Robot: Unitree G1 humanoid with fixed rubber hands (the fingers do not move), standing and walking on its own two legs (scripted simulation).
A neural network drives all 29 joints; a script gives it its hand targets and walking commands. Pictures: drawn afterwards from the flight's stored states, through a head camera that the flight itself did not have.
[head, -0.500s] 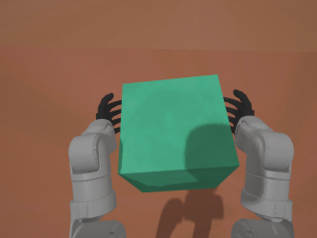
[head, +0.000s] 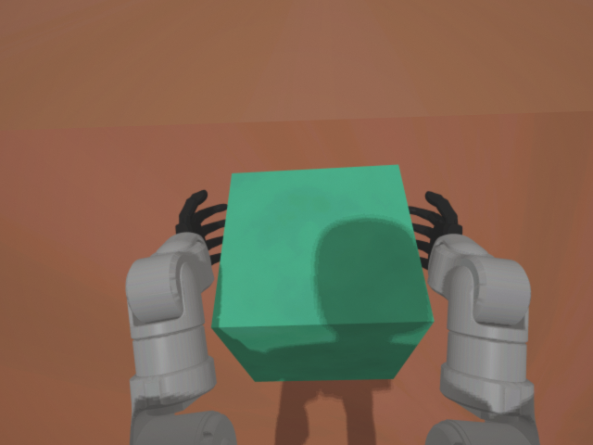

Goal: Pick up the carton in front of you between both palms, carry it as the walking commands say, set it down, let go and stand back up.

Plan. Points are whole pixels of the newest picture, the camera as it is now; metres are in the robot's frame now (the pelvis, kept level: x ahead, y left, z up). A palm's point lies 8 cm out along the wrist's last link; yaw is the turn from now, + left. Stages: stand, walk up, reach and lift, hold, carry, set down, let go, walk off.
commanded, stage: carry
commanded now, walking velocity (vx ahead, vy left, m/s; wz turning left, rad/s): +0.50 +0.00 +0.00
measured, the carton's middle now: (319, 284) +0.34 -0.04 +0.05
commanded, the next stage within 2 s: none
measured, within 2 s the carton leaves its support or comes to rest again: neither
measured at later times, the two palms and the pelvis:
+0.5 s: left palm (175, 90) +0.64 +0.16 +0.19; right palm (356, 70) +0.67 -0.14 +0.19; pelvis +0.31 -0.03 +0.04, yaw +1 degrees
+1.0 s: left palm out of the picture +0.97 +0.14 +0.23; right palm out of the picture +0.98 -0.16 +0.24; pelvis +0.63 -0.01 +0.07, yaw +0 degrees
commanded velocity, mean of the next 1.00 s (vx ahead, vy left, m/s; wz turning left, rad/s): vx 0.50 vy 0.00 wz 0.00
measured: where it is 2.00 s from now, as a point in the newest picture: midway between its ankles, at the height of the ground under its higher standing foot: (277, 193)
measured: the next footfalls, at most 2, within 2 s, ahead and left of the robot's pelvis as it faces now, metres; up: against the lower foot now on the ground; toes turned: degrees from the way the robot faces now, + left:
right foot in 0.22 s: +0.32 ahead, -0.12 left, +0.03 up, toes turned -5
left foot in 0.62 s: +0.56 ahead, +0.10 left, +0.06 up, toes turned +6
